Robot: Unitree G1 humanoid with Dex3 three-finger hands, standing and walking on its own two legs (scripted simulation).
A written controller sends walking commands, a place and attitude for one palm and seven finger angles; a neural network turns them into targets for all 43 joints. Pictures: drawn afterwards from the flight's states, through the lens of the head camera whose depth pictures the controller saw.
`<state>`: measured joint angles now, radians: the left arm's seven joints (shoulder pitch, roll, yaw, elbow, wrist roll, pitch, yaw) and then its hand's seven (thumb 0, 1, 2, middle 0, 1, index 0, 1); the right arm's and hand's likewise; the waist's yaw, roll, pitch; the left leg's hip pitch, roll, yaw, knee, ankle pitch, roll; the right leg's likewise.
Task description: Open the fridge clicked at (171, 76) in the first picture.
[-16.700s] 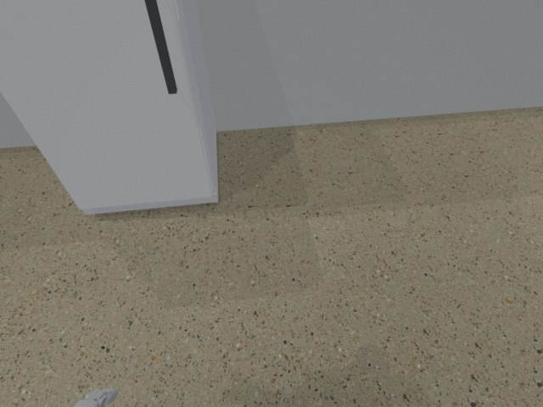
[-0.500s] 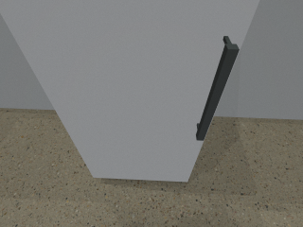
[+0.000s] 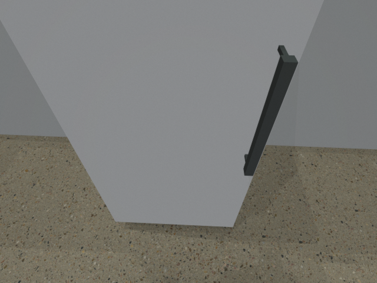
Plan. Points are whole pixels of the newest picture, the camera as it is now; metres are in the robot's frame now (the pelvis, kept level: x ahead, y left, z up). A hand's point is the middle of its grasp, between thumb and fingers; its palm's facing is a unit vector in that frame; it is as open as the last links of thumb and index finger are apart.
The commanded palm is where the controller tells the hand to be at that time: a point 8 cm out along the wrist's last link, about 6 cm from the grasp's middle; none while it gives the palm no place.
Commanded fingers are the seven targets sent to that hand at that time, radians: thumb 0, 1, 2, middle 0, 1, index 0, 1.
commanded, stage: look again from close up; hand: right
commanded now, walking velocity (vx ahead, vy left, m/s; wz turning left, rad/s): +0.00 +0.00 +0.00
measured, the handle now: (261, 122) +0.48 -0.15 +0.08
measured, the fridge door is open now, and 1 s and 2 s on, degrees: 0 0 0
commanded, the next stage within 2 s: raise the hand to about handle height in 0.04 s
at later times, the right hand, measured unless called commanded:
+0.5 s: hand out of the picture +0.15 -0.24 -0.05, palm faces +0.03 +1.00 -0.06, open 8.3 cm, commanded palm +0.12 -0.29 -0.04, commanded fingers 0.00 -0.46 -0.71 0.23 0.58 0.23 0.58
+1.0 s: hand (332, 265) +0.18 -0.25 +0.01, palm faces +0.04 +1.00 -0.07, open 11.2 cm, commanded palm +0.15 -0.30 +0.02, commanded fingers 0.00 0.13 -0.46 0.27 0.96 0.27 0.96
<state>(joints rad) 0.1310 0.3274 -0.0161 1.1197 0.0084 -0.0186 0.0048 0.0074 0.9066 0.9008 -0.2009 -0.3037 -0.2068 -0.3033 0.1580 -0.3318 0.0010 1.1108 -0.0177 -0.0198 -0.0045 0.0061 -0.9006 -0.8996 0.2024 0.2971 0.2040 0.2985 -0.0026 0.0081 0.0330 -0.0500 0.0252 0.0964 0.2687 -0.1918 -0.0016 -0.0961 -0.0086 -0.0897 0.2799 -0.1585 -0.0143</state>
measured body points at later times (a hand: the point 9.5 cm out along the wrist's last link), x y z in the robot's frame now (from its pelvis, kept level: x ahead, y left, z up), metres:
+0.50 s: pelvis -0.04 +0.02 -0.08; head +0.01 +0.01 +0.36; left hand +0.16 +0.26 -0.14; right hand +0.14 -0.29 -0.05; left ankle -0.03 +0.11 -0.75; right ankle +0.00 -0.11 -0.75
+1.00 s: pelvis -0.04 +0.00 -0.06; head -0.01 -0.01 +0.39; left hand +0.12 +0.25 -0.13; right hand +0.17 -0.30 +0.02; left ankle -0.03 +0.11 -0.75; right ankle +0.00 -0.11 -0.75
